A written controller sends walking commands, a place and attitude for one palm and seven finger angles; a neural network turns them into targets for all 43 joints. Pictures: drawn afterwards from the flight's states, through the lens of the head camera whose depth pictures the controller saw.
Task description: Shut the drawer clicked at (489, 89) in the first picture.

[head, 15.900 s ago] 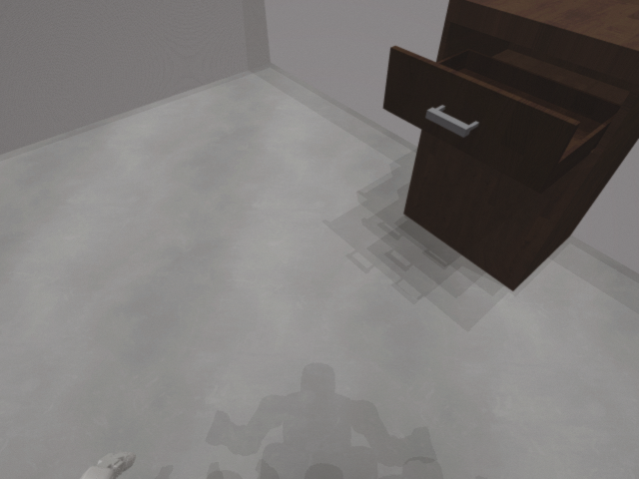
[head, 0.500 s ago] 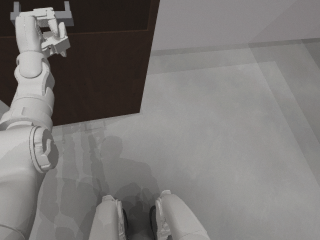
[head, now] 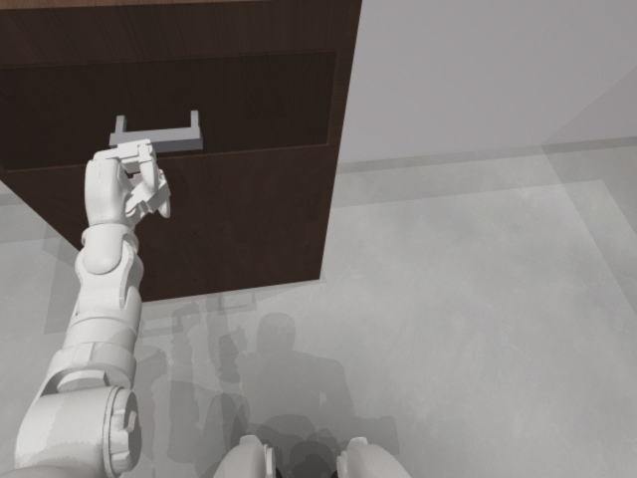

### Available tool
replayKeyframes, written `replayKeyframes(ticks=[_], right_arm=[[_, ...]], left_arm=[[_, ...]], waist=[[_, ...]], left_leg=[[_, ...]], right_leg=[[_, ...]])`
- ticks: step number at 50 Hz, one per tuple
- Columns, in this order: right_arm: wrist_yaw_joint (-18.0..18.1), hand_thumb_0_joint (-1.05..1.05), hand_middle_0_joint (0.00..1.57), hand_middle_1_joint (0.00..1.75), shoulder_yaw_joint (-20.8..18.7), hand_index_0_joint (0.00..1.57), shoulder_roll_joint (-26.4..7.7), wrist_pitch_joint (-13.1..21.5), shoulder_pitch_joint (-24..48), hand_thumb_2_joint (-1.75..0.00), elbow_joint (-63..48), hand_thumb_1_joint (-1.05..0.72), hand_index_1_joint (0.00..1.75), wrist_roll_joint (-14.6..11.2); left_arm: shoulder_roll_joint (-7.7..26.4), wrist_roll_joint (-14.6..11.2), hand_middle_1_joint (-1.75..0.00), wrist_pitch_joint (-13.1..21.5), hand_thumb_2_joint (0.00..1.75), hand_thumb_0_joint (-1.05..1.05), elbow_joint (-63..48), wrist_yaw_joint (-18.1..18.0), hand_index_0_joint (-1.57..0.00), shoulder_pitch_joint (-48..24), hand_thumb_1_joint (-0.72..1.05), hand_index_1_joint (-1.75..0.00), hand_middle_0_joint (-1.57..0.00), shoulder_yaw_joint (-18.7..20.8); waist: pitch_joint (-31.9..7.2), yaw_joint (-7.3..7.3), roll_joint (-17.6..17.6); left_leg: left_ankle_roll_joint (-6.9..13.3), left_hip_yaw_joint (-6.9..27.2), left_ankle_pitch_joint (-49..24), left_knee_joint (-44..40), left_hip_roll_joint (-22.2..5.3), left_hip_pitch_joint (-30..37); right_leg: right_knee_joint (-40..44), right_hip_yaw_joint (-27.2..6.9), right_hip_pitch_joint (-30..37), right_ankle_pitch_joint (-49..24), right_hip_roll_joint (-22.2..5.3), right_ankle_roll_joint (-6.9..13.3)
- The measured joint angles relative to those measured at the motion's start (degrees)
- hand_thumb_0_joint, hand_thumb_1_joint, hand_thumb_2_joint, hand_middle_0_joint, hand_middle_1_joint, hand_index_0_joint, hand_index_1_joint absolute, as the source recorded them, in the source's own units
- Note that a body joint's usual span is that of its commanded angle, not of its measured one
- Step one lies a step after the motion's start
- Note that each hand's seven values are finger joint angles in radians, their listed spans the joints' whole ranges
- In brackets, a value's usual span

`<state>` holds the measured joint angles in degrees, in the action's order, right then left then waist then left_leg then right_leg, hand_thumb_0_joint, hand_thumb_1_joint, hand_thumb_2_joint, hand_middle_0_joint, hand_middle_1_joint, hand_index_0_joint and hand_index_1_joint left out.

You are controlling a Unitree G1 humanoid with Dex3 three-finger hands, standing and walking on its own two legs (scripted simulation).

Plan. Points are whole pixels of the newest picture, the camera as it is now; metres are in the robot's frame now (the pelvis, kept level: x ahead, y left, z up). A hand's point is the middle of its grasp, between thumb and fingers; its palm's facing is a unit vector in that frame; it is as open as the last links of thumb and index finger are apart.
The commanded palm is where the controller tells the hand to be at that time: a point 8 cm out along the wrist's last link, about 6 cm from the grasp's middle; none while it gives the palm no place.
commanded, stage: draw the hand back to the body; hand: left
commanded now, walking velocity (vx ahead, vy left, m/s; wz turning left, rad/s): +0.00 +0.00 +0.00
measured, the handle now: (158, 130) +0.58 +0.20 +0.03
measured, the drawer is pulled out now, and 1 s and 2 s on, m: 0.00 0.00 0.00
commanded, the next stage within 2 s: step back with the hand held close in 1.18 s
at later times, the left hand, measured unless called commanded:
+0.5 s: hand (69, 295) +0.29 +0.20 +0.14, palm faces +0.18 -0.96 -0.23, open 3.3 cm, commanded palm +0.26 +0.25 +0.16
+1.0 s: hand out of the picture +0.17 +0.24 +0.23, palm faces +0.40 -0.83 -0.39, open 3.3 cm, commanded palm +0.12 +0.28 +0.25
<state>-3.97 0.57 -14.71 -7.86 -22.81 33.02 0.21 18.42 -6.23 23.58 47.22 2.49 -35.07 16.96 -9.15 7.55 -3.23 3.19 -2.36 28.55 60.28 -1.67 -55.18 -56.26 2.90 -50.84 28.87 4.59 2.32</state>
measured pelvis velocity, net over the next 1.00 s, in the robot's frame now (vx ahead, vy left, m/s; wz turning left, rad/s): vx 0.00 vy -0.01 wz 0.05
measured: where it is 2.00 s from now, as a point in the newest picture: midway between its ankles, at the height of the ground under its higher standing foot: outside the picture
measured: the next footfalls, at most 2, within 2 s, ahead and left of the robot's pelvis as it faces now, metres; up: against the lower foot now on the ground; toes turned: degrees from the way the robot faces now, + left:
none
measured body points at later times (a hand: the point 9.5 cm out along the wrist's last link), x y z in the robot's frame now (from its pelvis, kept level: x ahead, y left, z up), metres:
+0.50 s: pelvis +0.00 -0.01 +0.06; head +0.01 -0.02 +0.51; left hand +0.28 +0.25 +0.15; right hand +0.19 -0.23 -0.03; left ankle -0.01 +0.08 -0.67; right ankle -0.03 -0.10 -0.67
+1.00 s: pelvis +0.00 -0.01 +0.08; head -0.02 -0.03 +0.52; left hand +0.14 +0.28 +0.26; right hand +0.20 -0.21 -0.01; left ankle -0.01 +0.08 -0.67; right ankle -0.03 -0.10 -0.67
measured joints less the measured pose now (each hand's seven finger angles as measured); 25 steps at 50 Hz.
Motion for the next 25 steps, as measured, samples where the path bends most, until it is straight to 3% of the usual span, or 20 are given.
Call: replayKeyframes(ticks=[5, 9, 16, 20, 25], right_arm=[[0.97, 0.0, 0.2, 0.3, 0.12, 0.2, 0.05, 0.79, 0.93, -0.89, -1.26, -0.91, 0.3, -1.61], [1.76, 0.0, 0.2, 0.3, 0.06, 0.2, -0.2, 2.14, 3.04, -0.89, -1.95, -0.91, 0.3, -2.25], [3.34, 0.01, 0.2, 0.3, 0.26, 0.2, -1.18, 3.77, 7.2, -0.89, -3.36, -0.91, 0.3, -3.25], [5.31, 0.01, 0.2, 0.3, 0.76, 0.2, -0.28, 2.48, 9.77, -0.89, -3.94, -0.91, 0.3, -3.36], [7.48, 0.01, 0.2, 0.3, 2.12, 0.2, 0.49, 2.39, 12.01, -0.89, -4.07, -0.91, 0.3, -3.33]], left_arm=[[-2.47, -2.17, -1.6, -3.65, 0.9, 0.02, -9.65, 0.23, -1.4, 9.99, 0.9, -1.6, -1.4, -2.79], [-2.84, -3.46, -1.6, -4.59, 0.9, 0.02, -16.09, 0.66, -1.4, 15.73, 0.9, -1.6, -1.4, -4.41], [-3.08, -5.96, -1.6, -9.21, 0.9, 0.02, -24.07, 4.4, -1.4, 23.28, 0.9, -1.6, -1.4, -7.36], [-1.97, -1.54, -1.6, -14.33, 0.9, 0.02, -31.39, -0.25, -1.4, 29.3, 0.9, -1.6, -1.4, -10.48], [-1.05, 0.58, -1.6, -18.57, 0.9, 0.02, -38.53, -4.5, -1.4, 35.09, 0.9, -1.6, -1.4, -12.04]], waist=[[-0.11, -2.23, 0.66], [0.0, -3.44, 0.94], [0.7, -5.44, 0.29], [2.47, -6.61, 0.75], [4.66, -7.85, 0.59]], left_leg=[[-0.27, 0.18, -1.36, -5.5, 0.55, 8.03], [-0.48, 0.77, -2.11, -8.12, 0.96, 12.74], [-0.45, 1.28, -3.79, -11.36, 1.76, 18.93], [-0.45, 0.38, -5.85, -16.08, 2.18, 25.14], [-0.39, 0.16, -8.92, -22.43, 2.71, 32.45]], right_leg=[[5.31, -0.25, 8.0, -1.34, -0.24, 0.03], [8.09, 0.13, 12.99, -1.97, -0.46, 0.2], [11.24, 0.53, 19.42, -3.11, -1.1, 0.2], [14.76, -0.5, 24.85, -4.81, -1.5, 0.13], [20.57, -0.93, 31.88, -7.66, -1.89, -0.03]])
